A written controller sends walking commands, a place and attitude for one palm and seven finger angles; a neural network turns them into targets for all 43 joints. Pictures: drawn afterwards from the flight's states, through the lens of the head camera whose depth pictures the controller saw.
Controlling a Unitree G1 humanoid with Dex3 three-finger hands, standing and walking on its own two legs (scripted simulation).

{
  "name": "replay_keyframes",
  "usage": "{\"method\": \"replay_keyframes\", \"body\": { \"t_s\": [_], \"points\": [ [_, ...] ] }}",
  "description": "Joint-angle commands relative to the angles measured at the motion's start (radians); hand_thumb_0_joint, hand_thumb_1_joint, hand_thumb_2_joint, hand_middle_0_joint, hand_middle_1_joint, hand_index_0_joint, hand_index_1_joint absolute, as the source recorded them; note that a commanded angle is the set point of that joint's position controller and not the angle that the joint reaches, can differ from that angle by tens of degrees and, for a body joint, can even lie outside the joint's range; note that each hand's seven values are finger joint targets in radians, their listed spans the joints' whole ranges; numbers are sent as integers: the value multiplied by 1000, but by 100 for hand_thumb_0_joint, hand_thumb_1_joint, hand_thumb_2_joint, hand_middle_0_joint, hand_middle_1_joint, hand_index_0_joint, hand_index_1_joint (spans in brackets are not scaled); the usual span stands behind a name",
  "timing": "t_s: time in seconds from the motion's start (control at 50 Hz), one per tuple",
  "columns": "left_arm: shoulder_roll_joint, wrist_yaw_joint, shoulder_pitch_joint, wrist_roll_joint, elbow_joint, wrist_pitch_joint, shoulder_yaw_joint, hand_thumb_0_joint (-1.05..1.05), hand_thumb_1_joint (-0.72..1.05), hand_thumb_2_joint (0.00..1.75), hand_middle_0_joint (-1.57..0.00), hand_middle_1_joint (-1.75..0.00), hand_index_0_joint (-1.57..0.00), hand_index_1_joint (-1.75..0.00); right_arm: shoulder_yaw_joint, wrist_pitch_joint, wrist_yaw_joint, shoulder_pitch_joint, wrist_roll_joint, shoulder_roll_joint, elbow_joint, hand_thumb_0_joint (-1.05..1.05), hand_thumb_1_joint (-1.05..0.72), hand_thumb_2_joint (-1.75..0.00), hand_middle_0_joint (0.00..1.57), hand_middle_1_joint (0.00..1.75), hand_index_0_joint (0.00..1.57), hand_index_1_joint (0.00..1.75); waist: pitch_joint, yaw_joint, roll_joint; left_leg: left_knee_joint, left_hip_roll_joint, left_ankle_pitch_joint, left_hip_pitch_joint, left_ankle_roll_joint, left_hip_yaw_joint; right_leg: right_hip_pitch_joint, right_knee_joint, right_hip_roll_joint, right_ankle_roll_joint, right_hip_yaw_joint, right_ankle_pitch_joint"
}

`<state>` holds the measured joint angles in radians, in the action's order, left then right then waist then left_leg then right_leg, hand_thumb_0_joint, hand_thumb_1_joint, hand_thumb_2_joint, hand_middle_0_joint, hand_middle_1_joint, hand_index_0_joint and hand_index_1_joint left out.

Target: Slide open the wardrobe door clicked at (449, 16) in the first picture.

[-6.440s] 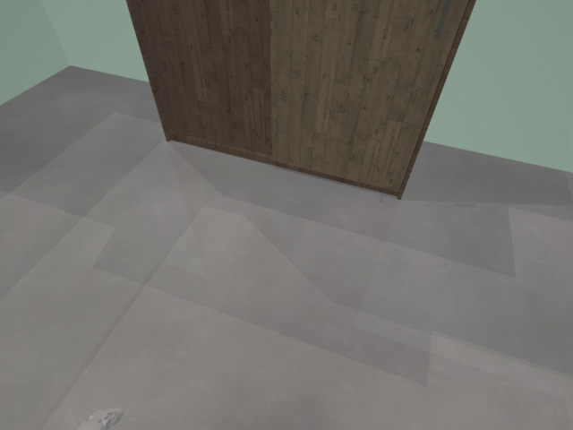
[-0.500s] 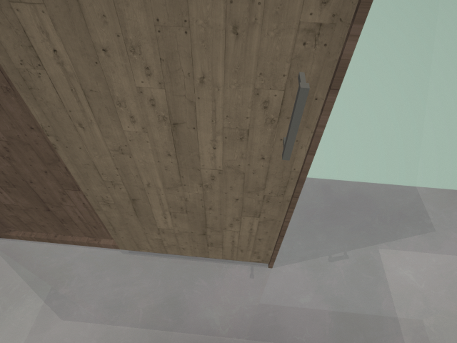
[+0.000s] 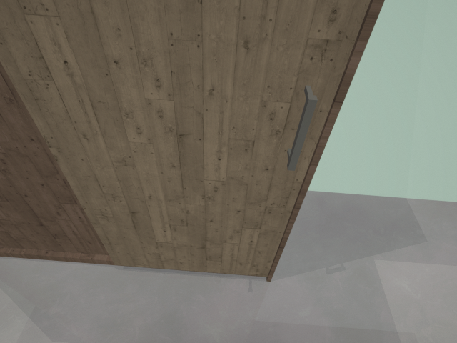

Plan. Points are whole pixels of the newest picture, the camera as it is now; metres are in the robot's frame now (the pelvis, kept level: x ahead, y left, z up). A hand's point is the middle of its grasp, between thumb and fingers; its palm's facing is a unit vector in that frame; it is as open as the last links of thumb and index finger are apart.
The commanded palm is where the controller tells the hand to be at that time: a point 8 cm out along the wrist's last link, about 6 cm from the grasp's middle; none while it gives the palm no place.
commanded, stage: come to a stop and stand still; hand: right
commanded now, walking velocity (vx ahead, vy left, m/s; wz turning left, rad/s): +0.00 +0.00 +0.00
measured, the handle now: (299, 131) +0.52 -0.11 +0.11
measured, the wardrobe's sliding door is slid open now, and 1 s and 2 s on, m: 0.00 0.00 0.00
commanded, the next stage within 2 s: look again from close up in 0.06 s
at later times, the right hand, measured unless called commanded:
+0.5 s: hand out of the picture -0.01 -0.17 -0.17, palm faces +0.03 +0.98 -0.20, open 7.4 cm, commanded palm none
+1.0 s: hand out of the picture +0.01 -0.19 -0.17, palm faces +0.01 +0.97 -0.23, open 7.4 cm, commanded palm none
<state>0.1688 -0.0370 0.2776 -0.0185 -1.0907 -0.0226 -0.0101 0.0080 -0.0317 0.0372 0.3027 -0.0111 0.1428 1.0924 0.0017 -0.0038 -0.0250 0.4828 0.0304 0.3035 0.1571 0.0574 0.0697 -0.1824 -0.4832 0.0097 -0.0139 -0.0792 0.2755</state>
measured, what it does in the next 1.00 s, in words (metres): stands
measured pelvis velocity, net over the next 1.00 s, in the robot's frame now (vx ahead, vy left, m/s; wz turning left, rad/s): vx -0.01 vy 0.00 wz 0.00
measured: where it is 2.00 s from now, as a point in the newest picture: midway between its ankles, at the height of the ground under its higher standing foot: outside the picture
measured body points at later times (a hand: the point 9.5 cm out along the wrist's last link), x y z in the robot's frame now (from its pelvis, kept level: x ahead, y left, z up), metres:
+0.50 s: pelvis +0.00 +0.01 +0.00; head +0.00 +0.01 +0.45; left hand +0.00 +0.23 -0.16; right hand -0.01 -0.22 -0.15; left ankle -0.02 +0.08 -0.74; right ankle -0.01 -0.11 -0.74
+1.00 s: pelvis -0.01 +0.00 +0.01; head +0.00 +0.00 +0.45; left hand +0.01 +0.23 -0.15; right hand +0.01 -0.24 -0.15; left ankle -0.02 +0.08 -0.74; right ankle -0.01 -0.11 -0.74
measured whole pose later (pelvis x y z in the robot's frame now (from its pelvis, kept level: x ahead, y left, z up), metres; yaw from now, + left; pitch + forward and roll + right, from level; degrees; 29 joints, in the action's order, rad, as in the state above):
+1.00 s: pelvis -0.01 +0.00 +0.01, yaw +0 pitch -1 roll +0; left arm 0.19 -0.03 0.23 -0.02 -1.14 -0.02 -0.01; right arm 0.00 -0.03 0.02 0.26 -0.01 0.19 1.10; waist 0.03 0.01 0.00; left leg 0.42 0.03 0.26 0.14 0.06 0.06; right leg -0.16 -0.41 0.01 -0.02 -0.08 0.22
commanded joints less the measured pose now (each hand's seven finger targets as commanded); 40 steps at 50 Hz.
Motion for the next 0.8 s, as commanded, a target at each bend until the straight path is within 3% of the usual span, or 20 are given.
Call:
{"method": "replay_keyframes", "body": {
  "t_s": [0.0, 0.06, 0.44, 0.62, 0.68, 0.78],
  "points": [
    [73, 4, 50, 3, 19, -11, 7, 0, 90, 90, -20, -30, -20, -30, -18, -14, 7, 57, 0, 118, -33, 0, -90, -90, 20, 30, 20, 30, 52, -2, 64, -115, -152, -261, 24, 2, -149, -18, 85, 92, -16, 98, -149],
    [74, 3, 48, 4, 10, -11, 6, 0, 90, 90, -20, -30, -20, -30, -19, -14, 6, 60, 0, 124, -32, 0, -90, -90, 20, 30, 20, 30, 54, 0, 38, -123, -154, -254, 19, 3, -151, -18, 90, 92, -15, 96, -144],
    [79, 2, 37, 5, -20, -9, 10, 0, 90, 90, -20, -30, -20, -30, -22, -12, 5, 58, -1, 137, -19, 0, -90, -90, 20, 30, 20, 30, 66, 7, 41, -151, -154, -224, 15, 0, -156, -17, 108, 98, -15, 94, -133],
    [105, 3, 23, 3, -16, -12, 12, 0, 90, 90, -20, -30, -20, -30, -24, -9, 0, 30, 0, 149, -24, 0, -90, -90, 20, 30, 20, 30, 63, 6, 13, -151, -150, -173, 29, 5, -155, -11, 131, 105, -18, 112, -139],
    [111, 4, 17, 4, -15, -14, 14, 0, 90, 90, -20, -30, -20, -30, -26, -11, 1, 26, -1, 158, -26, 0, -90, -90, 20, 30, 20, 30, 37, 8, 29, -142, -152, -215, 9, 2, -149, 0, 126, 107, -19, 112, -164],
    [124, 5, 6, 4, -12, -12, 14, 0, 90, 90, -20, -30, -20, -30, -25, -9, -1, 11, -1, 168, -26, 0, -90, -90, 20, 30, 20, 30, 56, 6, 28, -151, -152, -190, 24, 2, -153, -4, 136, 108, -17, 114, -150]
  ]
}}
